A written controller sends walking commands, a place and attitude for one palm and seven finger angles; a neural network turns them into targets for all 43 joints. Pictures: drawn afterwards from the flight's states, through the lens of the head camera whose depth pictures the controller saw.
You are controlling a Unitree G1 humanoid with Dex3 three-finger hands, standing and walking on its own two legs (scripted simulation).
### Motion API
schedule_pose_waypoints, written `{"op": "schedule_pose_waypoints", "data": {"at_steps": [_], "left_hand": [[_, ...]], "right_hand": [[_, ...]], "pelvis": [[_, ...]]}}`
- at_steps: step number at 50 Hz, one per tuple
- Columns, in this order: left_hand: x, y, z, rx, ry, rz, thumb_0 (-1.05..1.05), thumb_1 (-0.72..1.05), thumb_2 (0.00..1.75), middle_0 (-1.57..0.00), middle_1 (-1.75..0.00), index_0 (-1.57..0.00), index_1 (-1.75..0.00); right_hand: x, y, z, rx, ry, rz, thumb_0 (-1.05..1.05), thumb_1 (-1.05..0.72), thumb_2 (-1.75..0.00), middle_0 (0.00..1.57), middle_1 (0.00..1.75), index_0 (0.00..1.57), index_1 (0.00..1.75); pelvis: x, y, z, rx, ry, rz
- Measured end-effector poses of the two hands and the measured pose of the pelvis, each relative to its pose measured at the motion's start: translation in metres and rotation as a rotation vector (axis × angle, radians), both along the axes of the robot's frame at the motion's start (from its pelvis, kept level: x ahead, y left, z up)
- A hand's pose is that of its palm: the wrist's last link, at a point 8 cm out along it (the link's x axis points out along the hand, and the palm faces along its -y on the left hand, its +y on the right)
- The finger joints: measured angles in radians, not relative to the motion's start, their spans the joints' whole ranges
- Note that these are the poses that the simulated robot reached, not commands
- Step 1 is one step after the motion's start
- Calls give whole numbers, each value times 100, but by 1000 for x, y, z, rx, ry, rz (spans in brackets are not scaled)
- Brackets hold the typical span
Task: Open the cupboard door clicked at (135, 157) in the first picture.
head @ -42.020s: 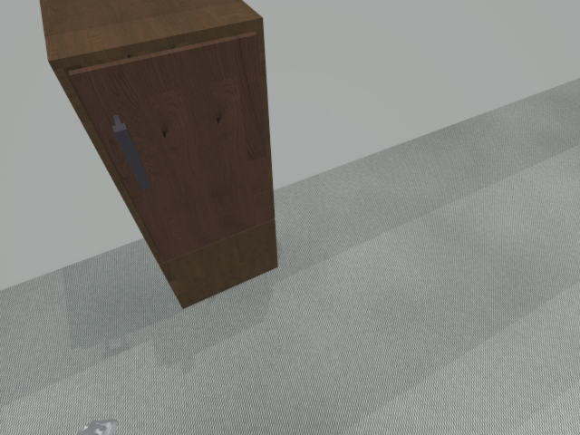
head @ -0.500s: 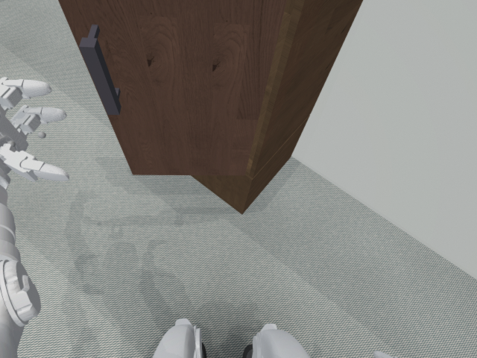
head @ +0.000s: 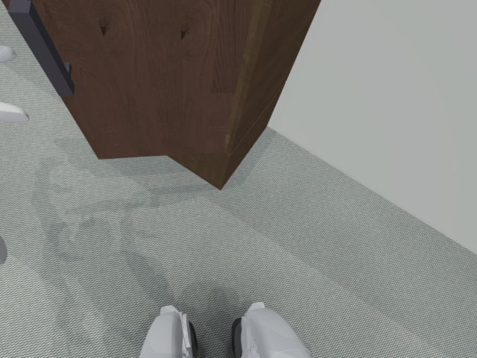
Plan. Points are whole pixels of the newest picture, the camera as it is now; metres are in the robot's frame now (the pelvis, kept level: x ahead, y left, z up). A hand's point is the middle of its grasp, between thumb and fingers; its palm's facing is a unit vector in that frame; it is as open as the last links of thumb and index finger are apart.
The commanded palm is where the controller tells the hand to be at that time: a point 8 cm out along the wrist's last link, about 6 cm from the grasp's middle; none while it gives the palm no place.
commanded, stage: move the hooked fingers beside the handle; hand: left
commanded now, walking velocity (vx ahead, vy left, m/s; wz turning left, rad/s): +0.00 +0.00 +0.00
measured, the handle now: (48, 45) +0.59 +0.25 +0.07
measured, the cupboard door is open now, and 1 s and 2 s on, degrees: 41 41 41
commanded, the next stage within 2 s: slide the fingers in behind the handle in 0.92 s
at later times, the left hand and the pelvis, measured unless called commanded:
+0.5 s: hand out of the picture +0.55 +0.31 +0.08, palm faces +0.07 -1.00 -0.01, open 14.0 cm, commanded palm +0.54 +0.33 +0.08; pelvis +0.01 +0.00 -0.01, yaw -1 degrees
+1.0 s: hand (1, 61) +0.55 +0.30 +0.08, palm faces +0.07 -1.00 -0.02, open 14.0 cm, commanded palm +0.54 +0.33 +0.07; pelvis +0.02 +0.00 +0.00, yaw -1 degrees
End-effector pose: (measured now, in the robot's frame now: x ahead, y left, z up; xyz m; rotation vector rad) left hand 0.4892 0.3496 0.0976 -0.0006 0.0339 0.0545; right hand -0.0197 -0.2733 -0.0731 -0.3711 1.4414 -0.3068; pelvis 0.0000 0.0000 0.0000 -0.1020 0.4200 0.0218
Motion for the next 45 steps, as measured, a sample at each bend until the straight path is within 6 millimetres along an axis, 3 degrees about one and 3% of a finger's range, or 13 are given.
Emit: {"op": "schedule_pose_waypoints", "data": {"at_steps": [14, 21, 29, 45], "left_hand": [[36, 4, -7, 12, 22, 3, -1, -50, 30, -29, -120, -30, -120], [39, 9, -18, 4, 33, 12, -1, -50, 30, -30, -120, -30, -120], [38, 14, -16, 6, 28, 13, -1, -50, 30, -29, -120, -30, -120], [35, -1, -13, 8, 30, 11, -1, -50, 30, -30, -120, -30, -120]], "right_hand": [[-15, 5, -2, -4, 82, -38, 0, -91, -90, 21, 30, 20, 30], [-10, 8, -3, 10, 104, -42, 0, -91, -90, 21, 30, 20, 30], [2, 8, -1, 16, 100, -35, 0, -91, -90, 21, 30, 20, 30], [17, 3, 0, 13, 42, -18, 0, -91, -90, 21, 30, 20, 30]], "pelvis": [[5, -2, -9, -16, 66, -11], [10, -2, -10, -21, 80, -12], [17, -2, -6, -25, 78, -4], [19, -3, -1, -18, 53, -2]]}}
